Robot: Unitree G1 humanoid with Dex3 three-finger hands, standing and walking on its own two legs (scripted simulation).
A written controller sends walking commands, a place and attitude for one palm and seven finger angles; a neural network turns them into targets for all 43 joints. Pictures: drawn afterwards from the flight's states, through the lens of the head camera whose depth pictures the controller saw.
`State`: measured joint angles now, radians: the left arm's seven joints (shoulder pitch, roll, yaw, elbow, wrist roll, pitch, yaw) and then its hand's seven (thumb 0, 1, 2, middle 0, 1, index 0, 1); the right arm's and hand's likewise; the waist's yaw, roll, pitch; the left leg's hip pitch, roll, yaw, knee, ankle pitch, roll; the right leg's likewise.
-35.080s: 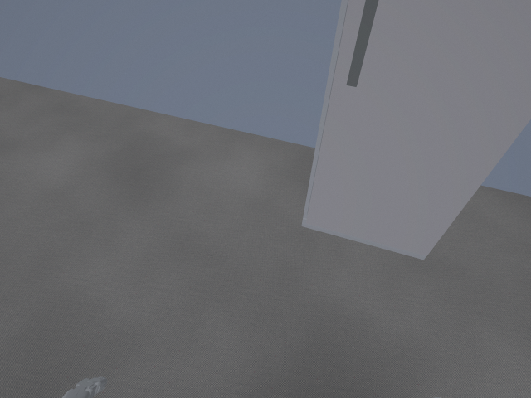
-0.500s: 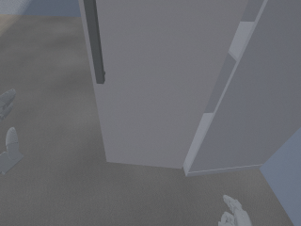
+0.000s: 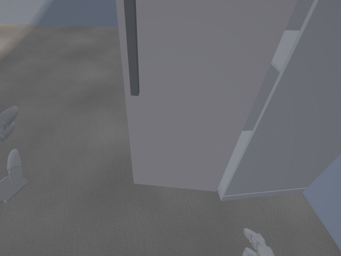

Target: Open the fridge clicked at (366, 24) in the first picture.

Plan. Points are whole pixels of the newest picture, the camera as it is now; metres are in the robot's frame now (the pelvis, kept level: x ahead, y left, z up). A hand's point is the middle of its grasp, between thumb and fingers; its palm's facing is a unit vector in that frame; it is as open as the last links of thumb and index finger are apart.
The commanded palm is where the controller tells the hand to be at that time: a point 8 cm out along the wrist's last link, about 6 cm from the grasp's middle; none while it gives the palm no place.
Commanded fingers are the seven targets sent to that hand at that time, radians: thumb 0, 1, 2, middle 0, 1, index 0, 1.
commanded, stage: stop stepping back and stand still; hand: left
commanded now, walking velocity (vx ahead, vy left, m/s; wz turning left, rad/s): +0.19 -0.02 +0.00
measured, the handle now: (133, 33) +0.67 +0.19 +0.25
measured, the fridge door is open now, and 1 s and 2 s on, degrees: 78 78 78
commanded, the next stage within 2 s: let the arm hang, fingers relaxed in 0.70 s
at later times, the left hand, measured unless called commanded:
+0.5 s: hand (19, 166) +0.21 +0.30 +0.16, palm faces +0.47 -0.72 -0.51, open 7.4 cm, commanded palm +0.15 +0.32 +0.18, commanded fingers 0.00 0.90 0.90 -0.20 -0.30 -0.20 -0.30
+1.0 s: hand (57, 248) +0.15 +0.28 -0.08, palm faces +0.08 -0.91 -0.41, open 7.4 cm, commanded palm none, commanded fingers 0.00 0.90 0.90 -0.20 -0.30 -0.20 -0.30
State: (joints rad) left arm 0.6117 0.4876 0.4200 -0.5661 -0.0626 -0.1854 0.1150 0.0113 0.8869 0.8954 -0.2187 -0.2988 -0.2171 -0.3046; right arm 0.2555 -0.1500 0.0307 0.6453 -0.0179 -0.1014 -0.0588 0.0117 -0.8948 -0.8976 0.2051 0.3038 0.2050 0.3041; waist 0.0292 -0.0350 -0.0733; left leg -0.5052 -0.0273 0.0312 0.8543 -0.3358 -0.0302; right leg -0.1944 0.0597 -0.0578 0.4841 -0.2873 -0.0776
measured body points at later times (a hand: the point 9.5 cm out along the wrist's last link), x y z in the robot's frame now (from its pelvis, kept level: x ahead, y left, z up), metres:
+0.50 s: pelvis +0.03 +0.01 +0.00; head +0.04 +0.00 +0.45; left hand +0.18 +0.33 +0.19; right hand +0.20 -0.21 -0.09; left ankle +0.02 +0.14 -0.74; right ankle +0.04 -0.07 -0.74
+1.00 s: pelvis +0.00 +0.03 -0.01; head +0.00 +0.00 +0.44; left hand +0.15 +0.33 -0.05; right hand +0.18 -0.23 -0.12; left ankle +0.02 +0.14 -0.74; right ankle +0.04 -0.07 -0.74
